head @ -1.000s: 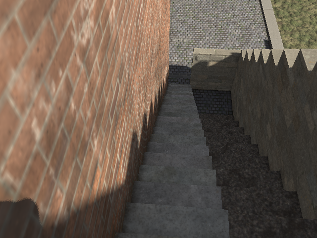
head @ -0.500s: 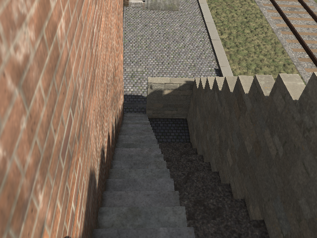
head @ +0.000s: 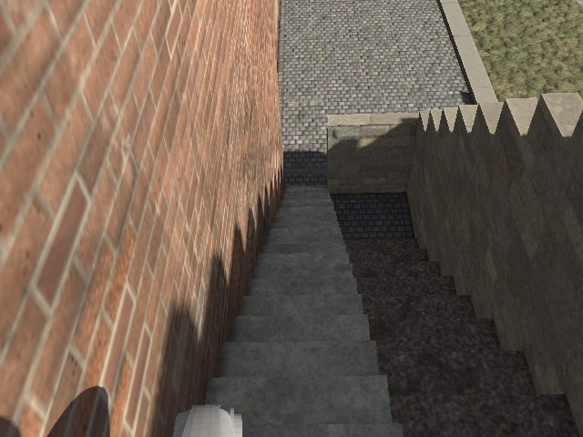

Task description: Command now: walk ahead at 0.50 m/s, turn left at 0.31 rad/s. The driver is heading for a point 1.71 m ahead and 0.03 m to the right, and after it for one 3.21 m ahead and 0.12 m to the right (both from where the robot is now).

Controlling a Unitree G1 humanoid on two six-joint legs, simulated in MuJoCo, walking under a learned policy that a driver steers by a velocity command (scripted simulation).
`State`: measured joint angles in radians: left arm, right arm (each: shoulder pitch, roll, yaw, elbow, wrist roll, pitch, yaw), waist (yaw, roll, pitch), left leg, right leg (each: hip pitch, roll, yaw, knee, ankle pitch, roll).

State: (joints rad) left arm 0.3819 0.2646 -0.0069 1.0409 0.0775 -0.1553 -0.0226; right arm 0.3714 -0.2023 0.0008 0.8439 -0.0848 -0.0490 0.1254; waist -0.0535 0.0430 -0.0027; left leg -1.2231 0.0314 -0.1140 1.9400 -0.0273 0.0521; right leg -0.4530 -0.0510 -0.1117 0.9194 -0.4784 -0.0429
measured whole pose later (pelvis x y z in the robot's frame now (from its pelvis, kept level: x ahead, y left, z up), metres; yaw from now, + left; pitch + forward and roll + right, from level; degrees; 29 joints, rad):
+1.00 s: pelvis +0.49 +0.03 -0.33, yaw +3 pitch +0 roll +7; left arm 0.41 0.33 0.02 0.89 0.03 -0.12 -0.02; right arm 0.30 -0.23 -0.01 0.81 -0.08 -0.05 0.10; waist -0.01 -0.16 -0.03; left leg -0.36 0.04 0.00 1.67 -0.89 -0.10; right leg -0.32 -0.10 0.00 0.52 -0.09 -0.01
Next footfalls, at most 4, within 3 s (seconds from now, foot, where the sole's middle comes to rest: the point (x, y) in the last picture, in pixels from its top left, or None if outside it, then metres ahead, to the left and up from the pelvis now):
0.40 left None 0.31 0.23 -0.92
0.96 right None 0.57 -0.04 -1.12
1.60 left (306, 409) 0.81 0.00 -1.31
1.82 right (364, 373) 0.94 -0.21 -1.33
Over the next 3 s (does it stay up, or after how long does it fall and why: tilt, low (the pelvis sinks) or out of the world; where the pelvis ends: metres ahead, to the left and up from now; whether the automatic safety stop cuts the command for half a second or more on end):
stays up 1.27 0.02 -0.89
